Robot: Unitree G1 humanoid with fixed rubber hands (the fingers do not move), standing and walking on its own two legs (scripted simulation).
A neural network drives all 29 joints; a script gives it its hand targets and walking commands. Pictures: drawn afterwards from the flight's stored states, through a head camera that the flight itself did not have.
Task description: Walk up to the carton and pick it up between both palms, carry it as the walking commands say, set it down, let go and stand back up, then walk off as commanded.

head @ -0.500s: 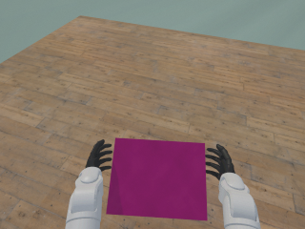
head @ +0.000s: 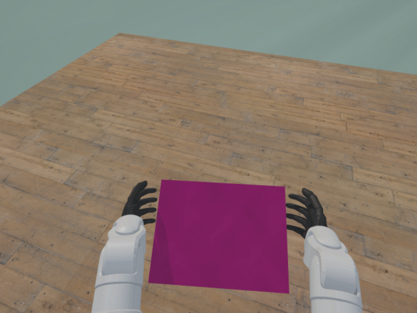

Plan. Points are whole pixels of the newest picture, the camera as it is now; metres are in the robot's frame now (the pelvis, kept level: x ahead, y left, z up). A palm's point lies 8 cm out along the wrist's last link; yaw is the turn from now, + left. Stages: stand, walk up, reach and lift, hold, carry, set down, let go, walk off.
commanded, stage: carry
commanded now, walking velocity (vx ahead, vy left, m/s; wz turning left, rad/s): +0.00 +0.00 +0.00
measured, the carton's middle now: (219, 234) +0.31 -0.03 -0.06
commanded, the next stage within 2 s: hold in 0.96 s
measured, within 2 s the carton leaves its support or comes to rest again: neither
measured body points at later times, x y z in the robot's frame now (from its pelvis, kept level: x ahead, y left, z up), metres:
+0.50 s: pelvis +0.04 +0.08 -0.01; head +0.03 +0.11 +0.44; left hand +0.35 +0.23 +0.02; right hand +0.32 -0.11 +0.04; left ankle +0.08 +0.18 -0.74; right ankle +0.03 -0.09 -0.72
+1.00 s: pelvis +0.06 +0.09 +0.00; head +0.05 +0.09 +0.45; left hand +0.36 +0.22 +0.03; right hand +0.31 -0.12 +0.03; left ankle +0.08 +0.18 -0.74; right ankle +0.03 -0.04 -0.74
